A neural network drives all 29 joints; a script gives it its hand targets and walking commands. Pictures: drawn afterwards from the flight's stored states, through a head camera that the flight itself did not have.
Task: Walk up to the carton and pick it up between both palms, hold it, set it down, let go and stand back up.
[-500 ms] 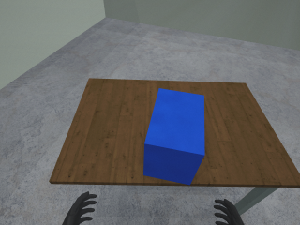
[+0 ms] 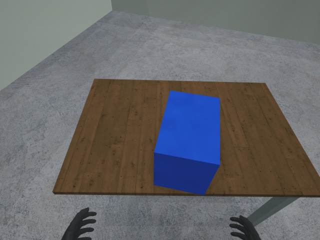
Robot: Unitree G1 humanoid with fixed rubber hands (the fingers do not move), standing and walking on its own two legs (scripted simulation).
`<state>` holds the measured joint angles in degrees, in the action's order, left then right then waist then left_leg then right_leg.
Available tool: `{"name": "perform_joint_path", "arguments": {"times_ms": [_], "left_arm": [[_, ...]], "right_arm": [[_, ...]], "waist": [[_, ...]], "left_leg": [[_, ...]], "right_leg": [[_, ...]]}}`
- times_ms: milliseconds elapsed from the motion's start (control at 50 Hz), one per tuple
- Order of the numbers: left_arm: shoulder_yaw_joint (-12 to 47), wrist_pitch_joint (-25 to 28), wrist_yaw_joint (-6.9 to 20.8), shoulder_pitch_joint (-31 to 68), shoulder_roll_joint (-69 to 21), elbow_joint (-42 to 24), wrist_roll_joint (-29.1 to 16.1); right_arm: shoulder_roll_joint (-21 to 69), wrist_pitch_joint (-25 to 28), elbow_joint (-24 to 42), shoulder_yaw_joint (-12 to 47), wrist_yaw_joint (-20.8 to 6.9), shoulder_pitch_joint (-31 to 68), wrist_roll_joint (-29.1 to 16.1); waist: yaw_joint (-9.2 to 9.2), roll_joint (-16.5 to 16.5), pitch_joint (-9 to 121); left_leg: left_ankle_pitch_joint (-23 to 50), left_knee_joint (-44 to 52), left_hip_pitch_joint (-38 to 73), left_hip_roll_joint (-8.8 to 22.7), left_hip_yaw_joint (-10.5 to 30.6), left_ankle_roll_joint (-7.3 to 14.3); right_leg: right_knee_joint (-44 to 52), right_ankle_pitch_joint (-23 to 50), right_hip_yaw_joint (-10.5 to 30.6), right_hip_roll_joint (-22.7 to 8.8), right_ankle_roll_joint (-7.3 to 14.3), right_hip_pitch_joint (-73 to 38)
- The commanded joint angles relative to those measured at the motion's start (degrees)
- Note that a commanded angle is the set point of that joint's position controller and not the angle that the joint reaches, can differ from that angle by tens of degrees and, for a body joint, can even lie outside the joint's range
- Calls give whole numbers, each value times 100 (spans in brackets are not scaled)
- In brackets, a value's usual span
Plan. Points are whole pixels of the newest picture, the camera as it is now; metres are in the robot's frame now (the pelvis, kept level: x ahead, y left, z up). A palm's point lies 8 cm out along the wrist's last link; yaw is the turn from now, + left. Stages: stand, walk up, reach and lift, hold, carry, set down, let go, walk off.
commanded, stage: let go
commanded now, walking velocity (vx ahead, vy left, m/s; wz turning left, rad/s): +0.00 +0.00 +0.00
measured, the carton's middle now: (186, 141) +0.45 -0.06 -0.07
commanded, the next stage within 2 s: stand in 0.04 s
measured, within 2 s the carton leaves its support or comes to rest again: neither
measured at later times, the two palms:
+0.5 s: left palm out of the picture +0.06 +0.25 -0.12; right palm out of the picture +0.03 -0.24 -0.13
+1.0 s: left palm out of the picture +0.03 +0.25 -0.14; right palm out of the picture -0.01 -0.21 -0.14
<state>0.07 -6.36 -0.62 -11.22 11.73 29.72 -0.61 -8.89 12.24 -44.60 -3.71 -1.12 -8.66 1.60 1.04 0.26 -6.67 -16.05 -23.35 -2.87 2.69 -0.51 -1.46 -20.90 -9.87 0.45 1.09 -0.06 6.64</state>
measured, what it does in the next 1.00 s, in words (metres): stands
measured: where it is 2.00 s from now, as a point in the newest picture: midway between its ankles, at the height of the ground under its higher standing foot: outside the picture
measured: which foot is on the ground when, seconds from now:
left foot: down 0.00-1.00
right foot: down 0.00-1.00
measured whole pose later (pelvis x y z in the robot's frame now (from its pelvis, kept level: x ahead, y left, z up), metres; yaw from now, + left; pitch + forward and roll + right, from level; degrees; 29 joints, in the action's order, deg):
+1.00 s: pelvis +0.01 +0.03 +0.00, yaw -4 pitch -1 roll +0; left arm -0.8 -0.2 -1.7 -20.8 8.4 55.1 0.7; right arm -11.1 -0.7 -60.7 -0.8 1.3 -17.0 0.6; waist -0.5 -0.2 -0.8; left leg -17.2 -23.1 -4.5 0.4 -5.6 1.2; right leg -24.3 -11.2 5.3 -0.9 -2.8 11.8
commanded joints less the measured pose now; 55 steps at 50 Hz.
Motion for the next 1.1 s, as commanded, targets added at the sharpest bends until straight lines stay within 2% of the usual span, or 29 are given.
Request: {"name": "perform_joint_path", "arguments": {"times_ms": [0,20,40,60,80,100,140,220,260,320,340,440,540,680,700,740,820,940,1020,1040,1080], "left_arm": [[-211,199,-24,350,582,-736,31],[-193,195,-21,352,582,-745,38],[-434,434,-4,-562,902,-169,485],[-433,502,32,-595,968,-20,313],[-430,580,62,-426,922,-27,273],[-406,624,77,-208,782,-37,243],[-371,615,86,-202,567,9,219],[-424,618,55,-403,626,154,252],[-431,648,43,-490,653,260,248],[-429,708,40,-625,626,376,228],[-443,719,39,-659,633,440,234],[-427,743,22,-860,603,753,196],[-406,727,-12,-1023,570,1046,181],[-334,732,-67,-1237,428,1543,162],[-333,726,-75,-1174,428,1592,165],[-317,732,-84,-1260,410,1712,153],[-272,728,-126,-1243,324,1979,150],[-209,700,-146,-1331,216,2365,124],[-184,684,-171,-1295,184,2605,122],[-160,685,-177,-1309,102,2671,115],[-154,677,-184,-1302,107,2786,114]], "right_arm": [[-605,279,601,-172,26,351,-19],[-625,290,596,-174,31,375,-18],[-1207,-658,394,-283,112,18,-164],[-1171,-1078,467,-240,129,-99,-124],[-1110,-1270,530,-217,114,-201,-122],[-1059,-1370,561,-204,96,-209,-138],[-1045,-1480,504,-160,62,-111,-145],[-1062,-1466,409,-115,45,-92,-93],[-1127,-1422,314,-113,66,-195,-76],[-1200,-1360,199,-114,87,-302,-58],[-1211,-1347,136,-101,91,-378,-65],[-1208,-1284,-101,-51,138,-578,-52],[-1211,-1268,-416,-23,174,-817,-62],[-1137,-1237,-825,34,215,-1000,-66],[-1135,-1231,-882,39,218,-1063,-65],[-1072,-1225,-996,65,231,-1044,-86],[-965,-1231,-1207,114,248,-1121,-82],[-862,-1234,-1495,178,285,-1185,-106],[-799,-1221,-1685,210,301,-1243,-100],[-811,-1219,-1706,209,303,-1234,-103],[-726,-1219,-1780,220,310,-1263,-110]], "waist": [[-4,73,828],[-4,66,840],[199,461,1173],[9,200,1104],[-129,-17,1229],[-195,-157,1331],[-132,-258,1129],[-108,-60,695],[-120,-13,653],[-103,-19,854],[-125,96,876],[-85,-47,722],[-89,13,510],[-106,-199,401],[-163,-231,440],[-116,-89,422],[-181,-153,324],[-157,10,252],[-180,-99,228],[-181,-24,251],[-183,-132,235]], "left_leg": [[1687,336,-641,-202,-409,-90],[1651,334,-614,-210,-415,-99],[2139,-132,-370,295,-58,38],[1183,-182,-308,248,-112,53],[1244,-283,-304,256,-44,88],[1101,-286,-468,247,-53,101],[344,-160,-597,195,-123,100],[-209,57,-982,239,19,196],[-320,175,-1085,262,81,227],[-244,260,-910,273,131,285],[-269,307,-933,283,156,289],[-205,449,-1004,304,236,368],[-312,607,-1007,306,244,391],[73,596,-736,308,196,429],[125,615,-712,311,194,438],[320,588,-571,297,143,439],[582,572,-483,301,102,435],[810,622,-356,283,50,452],[1059,581,-249,287,34,450],[1039,576,-270,279,31,456],[1077,599,-191,274,19,451]], "right_leg": [[104,1126,-95,58,166,-926],[107,1113,-100,61,168,-939],[-312,2556,178,-616,-105,-148],[-262,2146,196,-533,-163,168],[-402,2681,207,-559,-124,29],[-518,2745,184,-537,-83,-12],[-409,1988,226,-445,-52,404],[-217,854,316,-385,-60,824],[-201,648,364,-386,-72,819],[-199,661,428,-383,-63,768],[-217,638,412,-392,-65,722],[-196,613,486,-397,-18,651],[-133,481,511,-380,-21,689],[-72,618,597,-408,-4,733],[-66,681,586,-411,1,668],[-77,803,620,-427,3,712],[-76,986,630,-451,1,663],[-97,1011,615,-433,-16,686],[-106,1098,605,-454,-26,655],[-81,1072,618,-459,-20,573],[-123,1096,610,-449,-24,631]]}}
